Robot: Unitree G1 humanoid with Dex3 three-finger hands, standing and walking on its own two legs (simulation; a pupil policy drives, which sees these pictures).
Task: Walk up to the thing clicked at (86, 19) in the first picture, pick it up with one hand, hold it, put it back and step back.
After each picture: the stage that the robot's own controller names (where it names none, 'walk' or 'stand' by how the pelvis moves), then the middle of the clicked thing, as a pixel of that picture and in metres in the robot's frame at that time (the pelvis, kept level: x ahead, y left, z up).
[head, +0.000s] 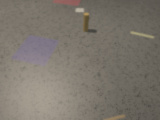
stand; (85, 22) +1.78 -0.05 -0.65
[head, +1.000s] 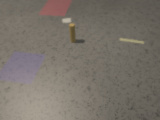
walk; (72, 33) +1.64 +0.21 -0.64
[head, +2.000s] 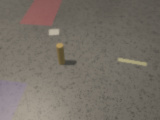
walk; (60, 54) +1.14 +0.27 -0.64
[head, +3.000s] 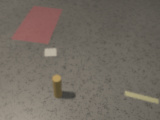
walk; (57, 87) +0.75 +0.19 -0.63
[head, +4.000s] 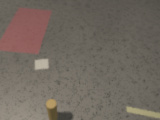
walk; (52, 110) +0.51 +0.17 -0.64
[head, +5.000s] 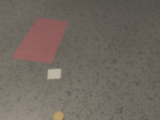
stand; out of the picture +0.47 +0.16 -0.65
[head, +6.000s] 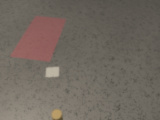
stand; out of the picture +0.47 +0.17 -0.65
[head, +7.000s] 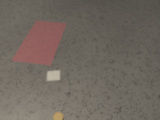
stand; out of the picture +0.48 +0.17 -0.66
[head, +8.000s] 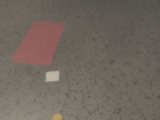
stand; out of the picture +0.47 +0.18 -0.66
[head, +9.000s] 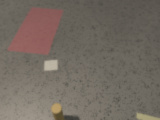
go down; (58, 114) +0.47 +0.18 -0.65
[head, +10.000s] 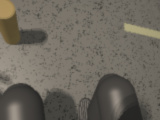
go down; (8, 26) +0.55 +0.21 -0.23
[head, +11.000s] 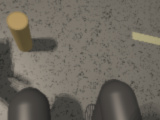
approach; (22, 35) +0.55 +0.19 -0.26
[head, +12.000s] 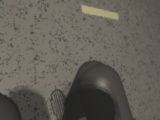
close in; out of the picture +0.54 +0.26 -0.17
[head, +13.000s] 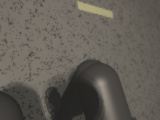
close; out of the picture +0.52 +0.25 -0.18
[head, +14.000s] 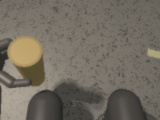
lift; (31, 67) +0.37 +0.17 -0.03
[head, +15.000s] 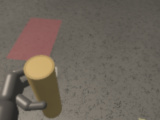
hold; (47, 92) +0.30 +0.12 +0.08
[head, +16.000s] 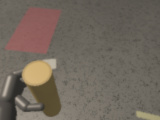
hold; (46, 93) +0.31 +0.12 +0.04
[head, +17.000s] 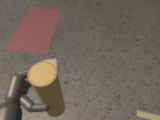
crouch; (50, 94) +0.31 +0.11 +0.04
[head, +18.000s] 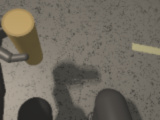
crouch; (27, 43) +0.46 +0.13 -0.05
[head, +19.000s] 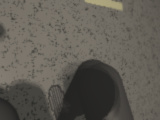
lower; out of the picture +0.49 +0.22 -0.18
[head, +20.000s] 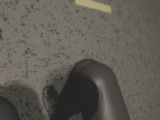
lower; out of the picture +0.49 +0.22 -0.18
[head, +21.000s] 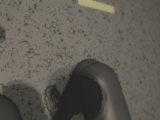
lower; out of the picture +0.49 +0.22 -0.18
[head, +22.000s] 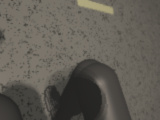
lower; out of the picture +0.48 +0.22 -0.18
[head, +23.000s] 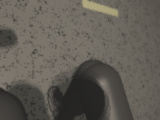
loosen; out of the picture +0.47 +0.19 -0.18
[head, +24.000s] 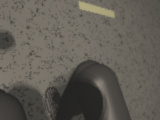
withdraw; out of the picture +0.47 +0.19 -0.19
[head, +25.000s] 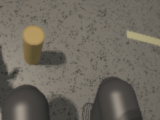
stand; (32, 48) +0.48 +0.14 -0.22
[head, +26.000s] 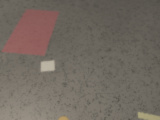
stand; out of the picture +0.40 +0.10 -0.58
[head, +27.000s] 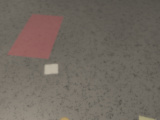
stand; out of the picture +0.41 +0.11 -0.60
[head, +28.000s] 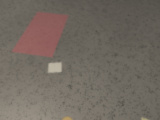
stand; out of the picture +0.41 +0.09 -0.61
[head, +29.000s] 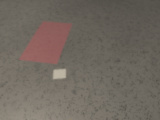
walk; out of the picture +0.43 +0.10 -0.65
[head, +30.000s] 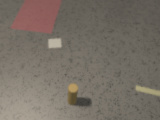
walk; (72, 95) +0.56 +0.04 -0.63
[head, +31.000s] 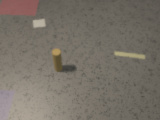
walk; (57, 60) +0.85 +0.20 -0.62
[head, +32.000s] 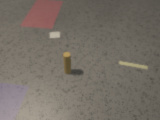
stand; (67, 63) +1.05 +0.16 -0.64
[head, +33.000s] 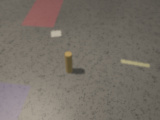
stand; (68, 62) +1.04 +0.15 -0.66
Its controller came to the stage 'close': yes
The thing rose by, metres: 0.69
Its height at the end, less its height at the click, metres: +0.00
